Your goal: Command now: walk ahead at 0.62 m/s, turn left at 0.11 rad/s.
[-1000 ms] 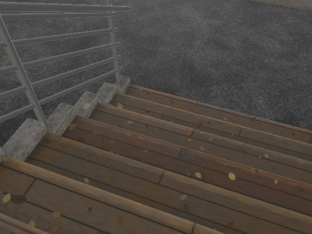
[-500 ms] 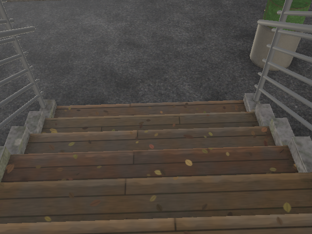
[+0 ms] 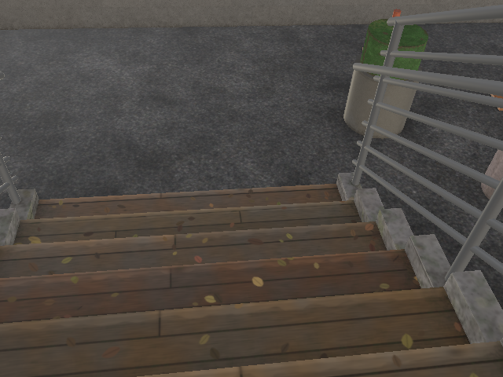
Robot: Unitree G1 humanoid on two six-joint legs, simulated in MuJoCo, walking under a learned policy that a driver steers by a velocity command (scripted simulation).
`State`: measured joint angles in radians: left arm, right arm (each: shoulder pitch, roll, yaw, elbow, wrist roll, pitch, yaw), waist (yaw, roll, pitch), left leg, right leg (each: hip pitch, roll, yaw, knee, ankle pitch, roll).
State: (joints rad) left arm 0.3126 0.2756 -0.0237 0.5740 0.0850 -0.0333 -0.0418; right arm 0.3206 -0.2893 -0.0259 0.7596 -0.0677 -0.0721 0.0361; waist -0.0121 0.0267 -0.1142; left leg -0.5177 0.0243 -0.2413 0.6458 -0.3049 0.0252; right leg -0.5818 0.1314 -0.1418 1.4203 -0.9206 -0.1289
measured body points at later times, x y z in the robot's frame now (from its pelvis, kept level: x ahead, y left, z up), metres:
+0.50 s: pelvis +0.18 +0.04 -0.01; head +0.22 +0.05 +0.44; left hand -0.01 +0.27 -0.13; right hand +0.40 -0.15 -0.14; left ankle +0.18 +0.06 -0.75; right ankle +0.02 -0.09 -0.49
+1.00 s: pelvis +0.54 +0.15 -0.22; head +0.53 +0.14 +0.22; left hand +0.34 +0.31 -0.37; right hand +0.80 +0.03 -0.33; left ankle +0.48 +0.25 -0.78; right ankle +0.55 +0.06 -0.93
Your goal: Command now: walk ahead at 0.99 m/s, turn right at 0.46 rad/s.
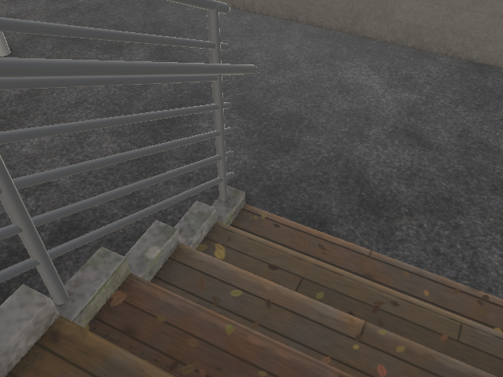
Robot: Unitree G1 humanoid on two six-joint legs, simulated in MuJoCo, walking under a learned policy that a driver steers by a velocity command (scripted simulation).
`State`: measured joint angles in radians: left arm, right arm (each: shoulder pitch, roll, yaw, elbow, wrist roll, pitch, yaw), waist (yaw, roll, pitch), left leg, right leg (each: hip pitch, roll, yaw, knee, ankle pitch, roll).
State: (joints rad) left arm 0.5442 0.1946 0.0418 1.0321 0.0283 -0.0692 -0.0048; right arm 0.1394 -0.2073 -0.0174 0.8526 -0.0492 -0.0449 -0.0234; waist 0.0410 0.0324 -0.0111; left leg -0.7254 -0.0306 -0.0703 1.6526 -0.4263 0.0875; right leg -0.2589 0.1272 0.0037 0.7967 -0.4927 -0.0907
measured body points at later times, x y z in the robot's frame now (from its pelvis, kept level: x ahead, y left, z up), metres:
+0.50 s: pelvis +0.44 +0.02 -0.17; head +0.45 +0.01 +0.28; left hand +0.61 +0.27 -0.29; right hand +0.32 -0.23 -0.31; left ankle +0.39 +0.14 -0.87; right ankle +0.42 -0.11 -0.80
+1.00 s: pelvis +0.81 -0.15 -0.41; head +0.80 -0.14 +0.04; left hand +0.93 +0.06 -0.56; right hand +0.73 -0.40 -0.54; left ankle +1.04 -0.15 -1.09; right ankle +0.64 -0.08 -1.04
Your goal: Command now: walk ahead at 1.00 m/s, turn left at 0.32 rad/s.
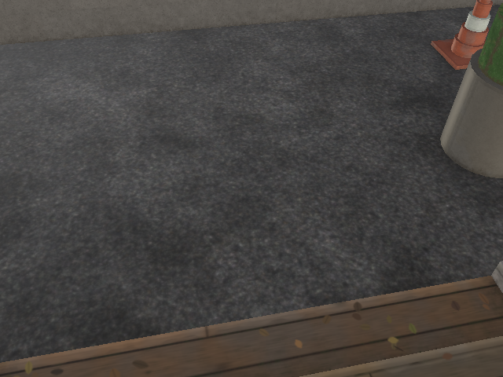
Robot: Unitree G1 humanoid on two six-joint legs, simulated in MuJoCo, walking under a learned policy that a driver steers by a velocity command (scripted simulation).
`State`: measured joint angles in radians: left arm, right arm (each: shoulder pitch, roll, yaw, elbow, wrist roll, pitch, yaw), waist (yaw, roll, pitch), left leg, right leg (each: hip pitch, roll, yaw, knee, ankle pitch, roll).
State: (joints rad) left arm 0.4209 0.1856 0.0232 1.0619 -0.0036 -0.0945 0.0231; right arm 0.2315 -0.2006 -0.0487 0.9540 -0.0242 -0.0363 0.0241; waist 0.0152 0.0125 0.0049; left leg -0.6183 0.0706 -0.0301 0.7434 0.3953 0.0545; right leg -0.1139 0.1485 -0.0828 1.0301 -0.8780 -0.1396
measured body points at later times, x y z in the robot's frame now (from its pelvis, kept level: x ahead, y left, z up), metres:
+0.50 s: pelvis +0.39 +0.08 -0.25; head +0.39 +0.09 +0.20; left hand +0.33 +0.32 -0.39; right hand +0.48 -0.17 -0.37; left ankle +0.24 +0.14 -0.70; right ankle +0.44 -0.03 -0.98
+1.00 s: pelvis +0.52 +0.13 -0.31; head +0.54 +0.14 +0.14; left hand +0.48 +0.41 -0.40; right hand +0.79 +0.04 -0.41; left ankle +0.48 +0.24 -0.98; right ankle +0.56 +0.01 -0.97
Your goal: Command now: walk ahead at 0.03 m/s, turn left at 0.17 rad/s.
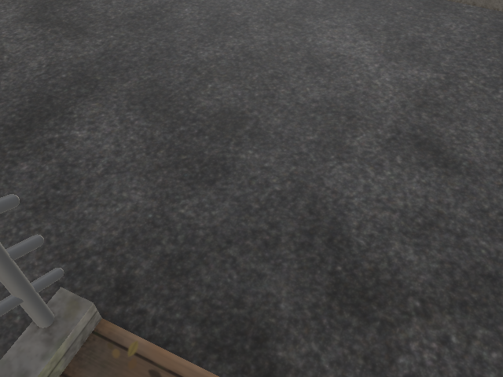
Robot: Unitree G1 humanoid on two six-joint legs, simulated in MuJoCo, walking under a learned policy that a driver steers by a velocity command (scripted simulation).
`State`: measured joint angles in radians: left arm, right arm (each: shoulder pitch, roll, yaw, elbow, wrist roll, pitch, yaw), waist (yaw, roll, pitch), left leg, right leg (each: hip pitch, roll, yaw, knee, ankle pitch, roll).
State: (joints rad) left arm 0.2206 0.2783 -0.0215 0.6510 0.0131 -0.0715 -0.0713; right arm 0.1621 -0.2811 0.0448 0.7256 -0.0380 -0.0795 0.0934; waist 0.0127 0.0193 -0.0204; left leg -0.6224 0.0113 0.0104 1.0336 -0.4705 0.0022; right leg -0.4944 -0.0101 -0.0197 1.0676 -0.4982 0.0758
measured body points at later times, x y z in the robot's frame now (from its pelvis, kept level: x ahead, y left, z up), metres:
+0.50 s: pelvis -0.01 -0.02 +0.07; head -0.01 -0.03 +0.52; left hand +0.16 +0.21 -0.03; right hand +0.10 -0.26 -0.06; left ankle +0.04 +0.12 -0.67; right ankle -0.05 -0.12 -0.67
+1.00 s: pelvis -0.03 -0.02 +0.07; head -0.02 -0.02 +0.52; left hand +0.04 +0.22 -0.07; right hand +0.01 -0.26 -0.08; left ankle +0.04 +0.12 -0.67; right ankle -0.05 -0.12 -0.67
